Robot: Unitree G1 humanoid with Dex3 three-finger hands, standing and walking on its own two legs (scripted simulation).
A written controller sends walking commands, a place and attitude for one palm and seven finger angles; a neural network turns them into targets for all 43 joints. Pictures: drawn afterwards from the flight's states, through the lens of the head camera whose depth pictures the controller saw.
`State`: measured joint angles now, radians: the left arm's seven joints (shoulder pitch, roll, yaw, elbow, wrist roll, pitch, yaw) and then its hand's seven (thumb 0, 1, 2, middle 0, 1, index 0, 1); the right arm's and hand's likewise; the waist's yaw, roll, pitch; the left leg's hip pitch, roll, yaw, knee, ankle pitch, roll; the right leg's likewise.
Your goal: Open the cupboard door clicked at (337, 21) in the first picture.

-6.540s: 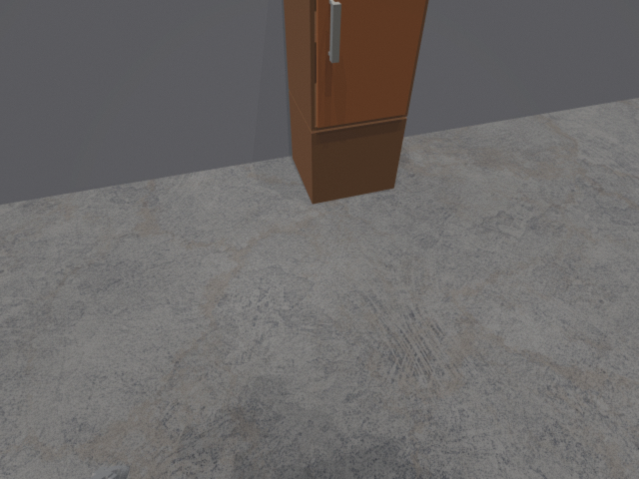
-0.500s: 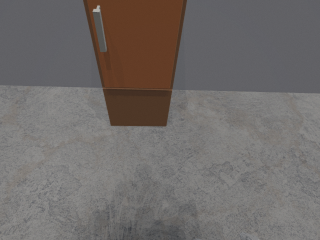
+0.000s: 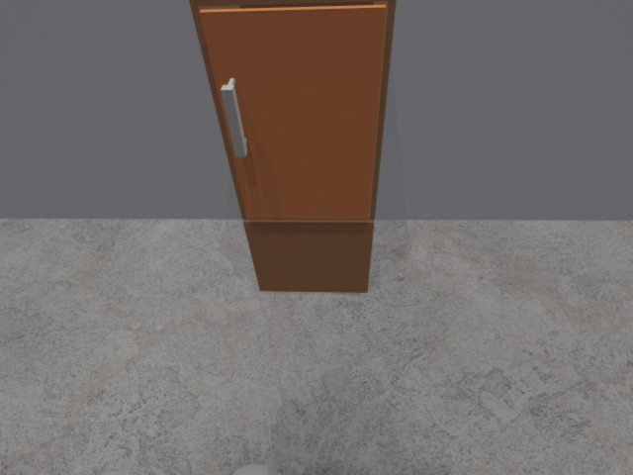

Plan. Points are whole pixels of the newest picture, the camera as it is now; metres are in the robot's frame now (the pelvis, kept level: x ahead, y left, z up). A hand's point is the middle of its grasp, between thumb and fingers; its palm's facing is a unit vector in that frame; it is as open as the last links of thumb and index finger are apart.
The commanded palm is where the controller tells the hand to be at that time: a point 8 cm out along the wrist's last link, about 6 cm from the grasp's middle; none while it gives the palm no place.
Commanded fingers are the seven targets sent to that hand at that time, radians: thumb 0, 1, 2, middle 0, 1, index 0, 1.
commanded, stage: take the last steps up to it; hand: left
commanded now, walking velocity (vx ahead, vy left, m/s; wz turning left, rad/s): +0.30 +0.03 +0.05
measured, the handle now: (236, 118) +0.88 +0.26 +0.01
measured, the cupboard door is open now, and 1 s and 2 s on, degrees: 0 0 0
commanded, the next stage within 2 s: come to a stop and stand still in 0.80 s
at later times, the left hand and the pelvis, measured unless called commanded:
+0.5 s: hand (166, 449) +0.20 +0.26 -0.17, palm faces +0.05 -0.98 -0.21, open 7.4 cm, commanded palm none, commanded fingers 0.00 0.90 0.90 -0.20 -0.30 -0.20 -0.30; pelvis +0.15 +0.07 +0.00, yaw -1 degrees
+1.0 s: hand (222, 384) +0.30 +0.20 -0.17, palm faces +0.05 -0.98 -0.21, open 7.3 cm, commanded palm none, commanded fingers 0.00 0.90 0.90 -0.20 -0.30 -0.20 -0.30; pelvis +0.30 +0.02 +0.00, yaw -1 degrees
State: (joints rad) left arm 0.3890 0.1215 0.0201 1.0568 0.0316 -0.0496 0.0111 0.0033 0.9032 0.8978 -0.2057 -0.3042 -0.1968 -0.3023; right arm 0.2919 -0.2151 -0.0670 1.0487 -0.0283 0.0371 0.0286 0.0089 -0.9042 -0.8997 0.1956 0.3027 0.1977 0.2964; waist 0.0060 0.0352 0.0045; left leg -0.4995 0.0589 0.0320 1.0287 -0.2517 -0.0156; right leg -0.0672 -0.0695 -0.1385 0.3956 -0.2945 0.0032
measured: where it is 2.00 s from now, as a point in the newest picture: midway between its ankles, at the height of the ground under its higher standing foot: outside the picture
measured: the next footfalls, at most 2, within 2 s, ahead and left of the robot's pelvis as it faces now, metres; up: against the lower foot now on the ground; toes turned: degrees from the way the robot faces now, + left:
left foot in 0.22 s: +0.18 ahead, +0.18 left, +0.00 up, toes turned +10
right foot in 0.68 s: +0.33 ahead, -0.07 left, +0.00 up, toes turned -10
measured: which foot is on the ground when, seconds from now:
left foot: up 0.00-0.20, down 0.22-0.68, up 0.70-1.00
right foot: down 0.00-0.22, up 0.24-0.66, down 0.68-1.00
